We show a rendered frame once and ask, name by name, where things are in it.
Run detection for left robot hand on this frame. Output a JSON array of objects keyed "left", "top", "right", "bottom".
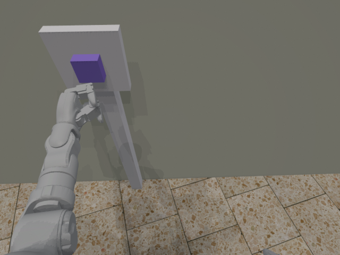
[{"left": 56, "top": 83, "right": 104, "bottom": 131}]

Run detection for left robot upper arm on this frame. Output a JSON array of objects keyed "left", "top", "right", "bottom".
[{"left": 4, "top": 209, "right": 78, "bottom": 255}]

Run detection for robot left forearm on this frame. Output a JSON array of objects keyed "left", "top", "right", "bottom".
[{"left": 10, "top": 123, "right": 81, "bottom": 252}]

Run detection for button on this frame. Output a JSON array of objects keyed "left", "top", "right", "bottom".
[{"left": 70, "top": 54, "right": 106, "bottom": 83}]

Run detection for panel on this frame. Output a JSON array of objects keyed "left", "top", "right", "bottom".
[{"left": 38, "top": 24, "right": 142, "bottom": 189}]

